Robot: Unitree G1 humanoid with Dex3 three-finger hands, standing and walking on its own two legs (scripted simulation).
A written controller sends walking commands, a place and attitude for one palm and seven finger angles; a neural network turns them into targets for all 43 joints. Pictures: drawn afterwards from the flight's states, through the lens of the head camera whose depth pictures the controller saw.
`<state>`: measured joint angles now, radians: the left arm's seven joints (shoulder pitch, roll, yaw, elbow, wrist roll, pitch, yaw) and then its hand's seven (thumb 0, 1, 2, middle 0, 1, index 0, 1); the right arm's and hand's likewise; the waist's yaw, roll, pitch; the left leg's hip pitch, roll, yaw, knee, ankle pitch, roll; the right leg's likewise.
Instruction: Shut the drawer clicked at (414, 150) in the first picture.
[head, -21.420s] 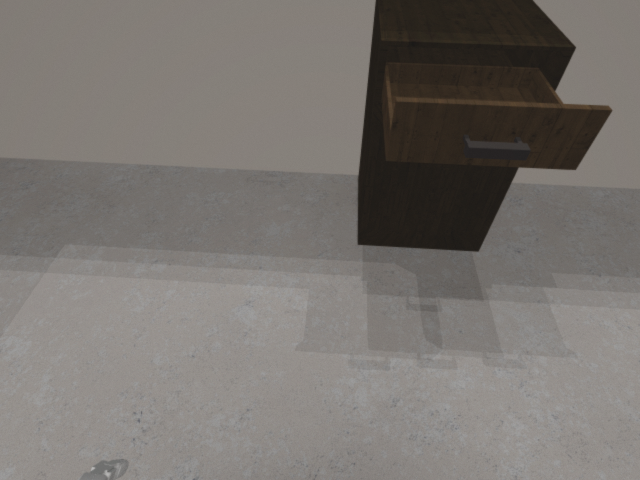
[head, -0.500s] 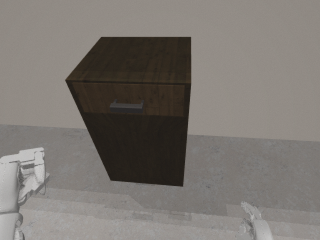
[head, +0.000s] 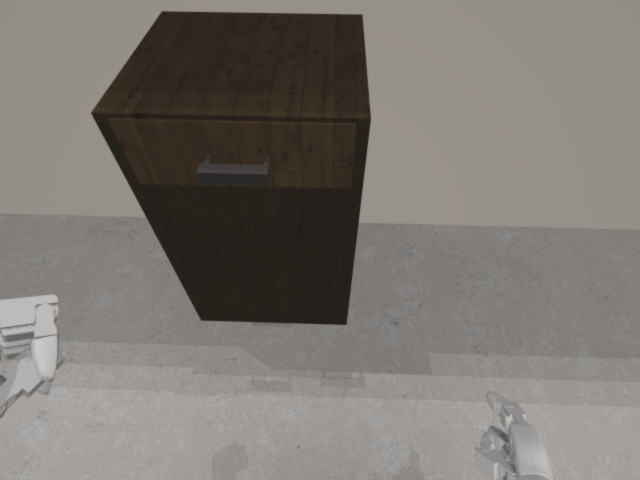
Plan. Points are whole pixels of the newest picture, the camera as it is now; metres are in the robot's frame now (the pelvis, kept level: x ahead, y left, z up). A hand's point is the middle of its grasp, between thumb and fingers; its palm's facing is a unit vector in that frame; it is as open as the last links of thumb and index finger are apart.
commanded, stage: step back with the hand held close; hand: left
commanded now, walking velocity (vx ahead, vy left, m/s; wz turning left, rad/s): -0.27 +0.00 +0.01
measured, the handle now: (236, 166) +0.65 +0.21 -0.03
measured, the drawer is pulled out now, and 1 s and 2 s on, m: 0.00 0.00 0.00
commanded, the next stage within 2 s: stop stepping back and stand still in 0.84 s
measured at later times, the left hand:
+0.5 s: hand out of the picture +0.12 +0.25 +0.16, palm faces +0.38 -0.77 -0.51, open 3.2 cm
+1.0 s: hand out of the picture +0.02 +0.24 +0.17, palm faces +0.37 -0.83 -0.42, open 3.2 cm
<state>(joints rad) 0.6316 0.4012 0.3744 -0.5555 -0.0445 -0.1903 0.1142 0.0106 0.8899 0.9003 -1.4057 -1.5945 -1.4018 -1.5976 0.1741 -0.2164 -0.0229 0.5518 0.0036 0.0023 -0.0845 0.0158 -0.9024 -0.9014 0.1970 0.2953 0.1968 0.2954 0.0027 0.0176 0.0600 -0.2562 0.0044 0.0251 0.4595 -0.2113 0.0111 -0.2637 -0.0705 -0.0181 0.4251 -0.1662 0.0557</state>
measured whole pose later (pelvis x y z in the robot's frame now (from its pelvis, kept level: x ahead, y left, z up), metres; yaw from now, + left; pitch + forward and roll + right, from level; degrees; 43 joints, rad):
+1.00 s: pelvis -0.17 +0.00 +0.00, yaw +0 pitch +4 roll -3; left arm 0.61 0.39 0.37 -0.63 -0.05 -0.25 0.14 0.01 0.89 0.90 -1.41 -1.60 -1.41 -1.60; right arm 0.15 -0.14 0.01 0.61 -0.03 -0.14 -0.03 0.01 -0.90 -0.90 0.20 0.30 0.20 0.30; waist 0.03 0.01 -0.01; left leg -0.43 0.05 0.03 0.35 0.01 0.03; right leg -0.24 0.05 -0.01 0.65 -0.49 0.00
